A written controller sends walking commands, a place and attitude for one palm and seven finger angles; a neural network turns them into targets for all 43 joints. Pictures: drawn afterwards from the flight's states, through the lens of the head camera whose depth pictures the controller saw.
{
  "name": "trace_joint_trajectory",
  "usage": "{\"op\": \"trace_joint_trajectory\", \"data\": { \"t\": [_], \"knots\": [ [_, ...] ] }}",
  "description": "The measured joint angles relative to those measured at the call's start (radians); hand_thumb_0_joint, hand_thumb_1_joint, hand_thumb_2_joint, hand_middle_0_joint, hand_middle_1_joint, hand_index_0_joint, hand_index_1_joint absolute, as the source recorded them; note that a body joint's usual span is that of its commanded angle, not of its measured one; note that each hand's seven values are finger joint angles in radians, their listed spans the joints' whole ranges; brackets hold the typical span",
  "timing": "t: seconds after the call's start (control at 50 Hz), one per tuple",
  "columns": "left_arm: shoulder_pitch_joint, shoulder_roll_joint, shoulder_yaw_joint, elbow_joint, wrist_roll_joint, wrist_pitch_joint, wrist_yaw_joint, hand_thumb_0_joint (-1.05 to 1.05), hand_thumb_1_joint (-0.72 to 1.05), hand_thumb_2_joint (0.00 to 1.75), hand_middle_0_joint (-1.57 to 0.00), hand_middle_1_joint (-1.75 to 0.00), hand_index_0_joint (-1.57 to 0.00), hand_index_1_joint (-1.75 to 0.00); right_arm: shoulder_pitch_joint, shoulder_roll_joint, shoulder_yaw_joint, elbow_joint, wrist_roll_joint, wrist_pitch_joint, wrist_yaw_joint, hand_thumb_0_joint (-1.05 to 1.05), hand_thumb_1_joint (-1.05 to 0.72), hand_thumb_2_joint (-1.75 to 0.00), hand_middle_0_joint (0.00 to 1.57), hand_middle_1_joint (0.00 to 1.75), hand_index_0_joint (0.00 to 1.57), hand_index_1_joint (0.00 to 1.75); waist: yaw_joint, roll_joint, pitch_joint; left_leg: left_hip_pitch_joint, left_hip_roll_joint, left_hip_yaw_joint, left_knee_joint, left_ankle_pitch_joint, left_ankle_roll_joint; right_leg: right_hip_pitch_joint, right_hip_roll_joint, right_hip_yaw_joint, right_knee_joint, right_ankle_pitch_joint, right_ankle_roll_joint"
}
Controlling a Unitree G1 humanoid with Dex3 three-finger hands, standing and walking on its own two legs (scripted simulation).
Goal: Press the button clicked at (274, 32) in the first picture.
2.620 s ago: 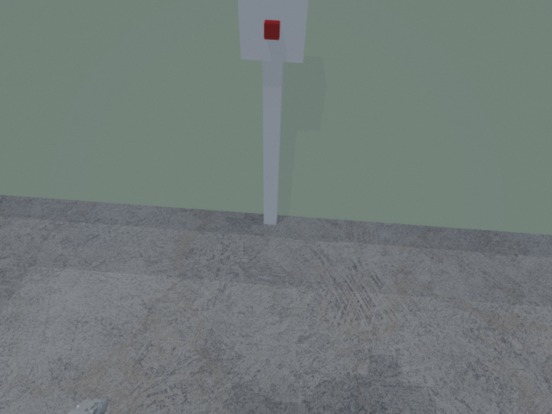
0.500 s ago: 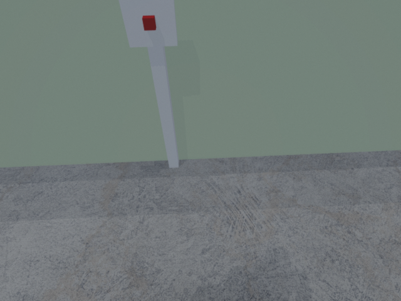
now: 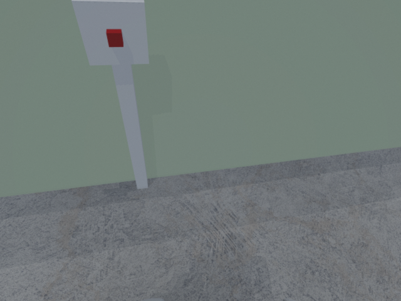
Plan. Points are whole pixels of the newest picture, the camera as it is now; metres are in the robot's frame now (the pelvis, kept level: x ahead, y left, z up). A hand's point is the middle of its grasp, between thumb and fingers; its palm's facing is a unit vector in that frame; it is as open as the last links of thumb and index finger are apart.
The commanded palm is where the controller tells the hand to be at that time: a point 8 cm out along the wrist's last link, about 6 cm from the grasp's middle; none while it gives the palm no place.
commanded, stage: turn to face it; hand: left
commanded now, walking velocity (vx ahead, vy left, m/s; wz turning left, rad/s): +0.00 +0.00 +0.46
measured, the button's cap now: (115, 37) +0.73 +0.32 +0.13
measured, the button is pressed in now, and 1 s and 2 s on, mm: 0 0 0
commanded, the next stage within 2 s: take the last steps up to it in 0.50 s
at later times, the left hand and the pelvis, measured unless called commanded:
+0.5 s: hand out of the picture +0.07 +0.18 -0.15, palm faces +0.20 -0.95 -0.24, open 7.4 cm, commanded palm none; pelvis +0.03 -0.01 +0.01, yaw +11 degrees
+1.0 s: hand out of the picture +0.02 +0.21 -0.16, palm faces +0.31 -0.94 -0.17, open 7.4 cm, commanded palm none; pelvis +0.08 +0.04 +0.02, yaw +15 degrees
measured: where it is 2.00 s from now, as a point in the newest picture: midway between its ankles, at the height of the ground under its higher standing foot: (189, 287)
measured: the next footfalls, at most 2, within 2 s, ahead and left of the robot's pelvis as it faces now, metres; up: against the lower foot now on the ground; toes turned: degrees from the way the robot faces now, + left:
right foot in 0.38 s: +0.07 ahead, -0.11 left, +0.00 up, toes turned +6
left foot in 0.76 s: +0.02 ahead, +0.15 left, +0.00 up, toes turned +21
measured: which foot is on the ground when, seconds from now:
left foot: down 0.00-0.40, up 0.42-0.74, down 0.76-1.00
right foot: up 0.00-0.36, down 0.38-0.76, up 0.78-1.00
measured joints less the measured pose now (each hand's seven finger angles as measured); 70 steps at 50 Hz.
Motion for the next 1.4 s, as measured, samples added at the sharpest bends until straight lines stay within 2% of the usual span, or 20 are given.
{"op": "trace_joint_trajectory", "data": {
  "t": [0.06,0.18,0.28,0.36,0.4,0.46,0.52,0.58,0.72,0.76,0.8,0.86,0.9,1.0,1.1,1.14,1.2,1.26,1.3,1.4],
  "knots": [
    [-0.059,-0.008,-0.007,-0.029,0.002,0.007,-0.008,0.01,0.91,0.9,-0.19,-0.3,-0.2,-0.3,0.047,-0.002,-0.014,0.03,0.005,0.011,-0.01,0.0,-0.93,-0.9,0.2,0.3,0.2,0.3,-0.014,0.011,-0.016,0.04,-0.027,-0.008,-0.089,0.036,0.02,-0.055,-0.03,-0.038,-0.076,0.045,0.012],
    [-0.132,-0.04,-0.009,-0.076,0.006,0.026,-0.013,0.0,0.91,0.9,-0.19,-0.3,-0.2,-0.3,0.122,-0.037,-0.032,0.059,-0.003,0.043,0.0,0.0,-0.94,-0.9,0.2,0.3,0.2,0.3,-0.057,0.035,-0.032,0.063,-0.068,-0.042,-0.161,0.068,0.037,-0.102,-0.041,-0.036,-0.192,0.084,0.023],
    [-0.159,-0.061,-0.011,-0.09,0.002,0.036,-0.013,0.0,0.91,0.9,-0.19,-0.3,-0.2,-0.3,0.168,-0.046,-0.044,0.072,-0.008,0.058,0.003,0.0,-0.92,-0.9,0.2,0.3,0.2,0.3,-0.083,0.056,-0.031,0.062,-0.089,-0.079,-0.165,0.069,0.034,-0.075,-0.027,-0.031,-0.275,0.088,0.021],
    [-0.15,-0.07,-0.015,-0.095,-0.004,0.031,-0.009,0.0,0.91,0.9,-0.2,-0.3,-0.2,-0.3,0.187,-0.047,-0.05,0.074,-0.005,0.064,0.006,0.01,-0.91,-0.9,0.2,0.3,0.2,0.3,-0.085,0.069,-0.034,0.051,-0.102,-0.105,-0.145,0.062,0.02,0.006,-0.014,-0.035,-0.441,0.16,0.014],
    [-0.138,-0.075,-0.018,-0.091,-0.003,0.022,-0.004,0.0,0.91,0.9,-0.2,-0.3,-0.2,-0.3,0.188,-0.049,-0.053,0.076,0.003,0.067,0.009,0.01,-0.91,-0.9,0.2,0.3,0.2,0.3,-0.077,0.082,-0.033,0.034,-0.101,-0.118,-0.104,0.042,0.006,0.051,-0.008,-0.046,-0.537,0.243,-0.007],
    [-0.109,-0.075,-0.022,-0.087,0.0,0.02,-0.003,0.0,0.91,0.9,-0.2,-0.3,-0.2,-0.3,0.178,-0.048,-0.059,0.071,0.001,0.085,0.013,0.01,-0.91,-0.9,0.2,0.29,0.2,0.3,-0.071,0.091,-0.034,-0.025,-0.084,-0.114,0.091,-0.139,-0.042,0.071,-0.009,-0.076,-0.544,0.227,-0.036],
    [-0.086,-0.074,-0.022,-0.08,0.0,0.018,-0.001,0.0,0.91,0.9,-0.2,-0.3,-0.2,-0.3,0.153,-0.053,-0.067,0.059,0.0,0.093,0.016,0.01,-0.91,-0.9,0.2,0.29,0.2,0.3,-0.063,0.092,-0.025,-0.091,-0.048,-0.103,0.338,-0.18,-0.072,0.094,-0.016,-0.102,-0.573,0.229,-0.04],
    [-0.072,-0.072,-0.02,-0.071,0.004,0.013,-0.001,0.01,0.91,0.9,-0.2,-0.3,-0.2,-0.3,0.124,-0.061,-0.068,0.048,0.002,0.092,0.014,0.01,-0.91,-0.9,0.2,0.29,0.2,0.3,-0.054,0.085,-0.009,-0.092,-0.01,-0.093,0.398,-0.205,-0.095,0.106,-0.034,-0.126,-0.577,0.227,-0.035],
    [-0.018,-0.055,-0.019,-0.032,0.01,0.002,-0.014,0.0,0.91,0.9,-0.2,-0.3,-0.2,-0.3,0.052,-0.075,-0.053,0.038,0.001,0.072,0.013,0.01,-0.91,-0.9,0.2,0.29,0.2,0.3,-0.008,0.055,-0.004,0.066,0.031,-0.053,0.079,-0.167,-0.09,0.102,-0.081,-0.165,-0.526,0.186,0.001],
    [0.013,-0.045,-0.017,-0.012,0.005,0.007,-0.02,0.0,0.91,0.9,-0.2,-0.3,-0.2,-0.3,0.047,-0.074,-0.046,0.035,-0.004,0.047,0.013,0.01,-0.91,-0.9,0.2,0.29,0.2,0.3,-0.002,0.05,-0.021,0.123,0.035,-0.042,-0.031,-0.128,-0.068,0.082,-0.087,-0.17,-0.47,0.149,0.015],
    [0.035,-0.03,-0.013,0.016,0.008,0.023,-0.025,0.01,0.91,0.9,-0.2,-0.3,-0.2,-0.3,0.041,-0.054,-0.039,0.036,-0.01,0.029,0.013,0.01,-0.91,-0.9,0.2,0.29,0.2,0.3,0.008,0.022,-0.028,0.13,0.027,-0.024,-0.011,-0.14,-0.055,0.032,-0.087,-0.133,-0.337,0.043,0.013],
    [0.048,-0.017,-0.005,0.046,0.014,0.04,-0.041,0.01,0.91,0.9,-0.2,-0.3,-0.2,-0.3,0.07,-0.026,-0.028,0.03,-0.014,0.006,0.005,0.0,-0.91,-0.9,0.2,0.29,0.2,0.3,-0.006,0.015,-0.037,0.179,0.034,-0.019,-0.066,-0.13,-0.054,-0.074,-0.064,-0.102,-0.101,0.047,0.006],
    [0.043,-0.014,-0.002,0.05,0.014,0.036,-0.052,0.01,0.91,0.9,-0.2,-0.3,-0.2,-0.3,0.098,-0.015,-0.027,0.039,-0.012,-0.002,-0.003,0.0,-0.91,-0.9,0.2,0.29,0.2,0.3,-0.012,0.016,-0.037,0.22,0.034,-0.022,-0.127,-0.107,-0.058,-0.124,-0.068,-0.099,-0.054,0.106,0.01],
    [0.009,-0.025,0.001,0.03,0.011,0.028,-0.067,0.01,0.91,0.9,-0.19,-0.3,-0.2,-0.3,0.164,-0.021,-0.035,0.087,-0.011,-0.002,-0.007,0.0,-0.92,-0.9,0.2,0.3,0.2,0.3,-0.021,0.031,-0.027,0.295,0.036,-0.016,-0.214,-0.097,-0.068,-0.178,-0.096,-0.098,-0.172,0.204,0.024],
    [-0.049,-0.038,0.004,0.014,0.009,0.015,-0.074,0.01,0.91,0.9,-0.19,-0.3,-0.2,-0.3,0.219,-0.026,-0.045,0.131,-0.017,0.008,-0.004,0.01,-0.92,-0.9,0.2,0.3,0.2,0.3,-0.05,0.055,-0.005,0.331,0.058,-0.013,-0.179,-0.164,-0.101,-0.128,-0.09,-0.121,-0.394,0.246,0.014],
    [-0.067,-0.037,0.005,0.005,0.01,-0.009,-0.073,0.01,0.91,0.9,-0.19,-0.3,-0.2,-0.3,0.244,-0.029,-0.047,0.147,-0.013,0.012,-0.002,0.01,-0.91,-0.9,0.2,0.3,0.2,0.3,-0.054,0.068,0.001,0.311,0.08,-0.019,-0.08,-0.232,-0.111,-0.081,-0.071,-0.136,-0.473,0.295,-0.009],
    [-0.093,-0.052,0.003,-0.003,0.005,-0.046,-0.056,0.0,0.91,0.9,-0.19,-0.3,-0.2,-0.3,0.238,-0.038,-0.046,0.173,0.001,0.034,0.004,0.01,-0.91,-0.9,0.2,0.3,0.2,0.3,-0.044,0.094,0.017,0.157,0.092,-0.06,0.317,-0.312,-0.064,-0.06,-0.049,-0.165,-0.423,0.256,-0.038],
    [-0.079,-0.069,-0.005,-0.001,0.006,-0.049,-0.035,0.0,0.91,0.9,-0.2,-0.3,-0.2,-0.3,0.205,-0.042,-0.053,0.165,-0.002,0.044,0.009,0.01,-0.91,-0.9,0.2,0.29,0.2,0.3,-0.035,0.092,0.004,0.008,0.089,-0.047,0.532,-0.252,-0.05,0.007,-0.035,-0.179,-0.49,0.251,-0.039],
    [-0.061,-0.076,-0.01,0.013,0.01,-0.045,-0.022,0.0,0.92,0.9,-0.2,-0.3,-0.2,-0.3,0.173,-0.042,-0.056,0.14,-0.005,0.044,0.011,0.01,-0.91,-0.9,0.2,0.29,0.2,0.3,-0.04,0.087,-0.009,-0.051,0.096,-0.024,0.505,-0.215,-0.057,0.048,-0.026,-0.184,-0.542,0.258,-0.04],
    [-0.019,-0.086,-0.024,0.051,0.012,-0.037,-0.024,0.0,0.92,0.9,-0.2,-0.3,-0.2,-0.3,0.096,-0.026,-0.054,0.079,-0.007,0.026,0.015,0.01,-0.92,-0.9,0.2,0.29,0.2,0.3,-0.039,0.07,-0.026,-0.083,0.099,0.014,0.247,-0.144,-0.068,0.123,-0.006,-0.188,-0.605,0.244,-0.034]
  ]
}}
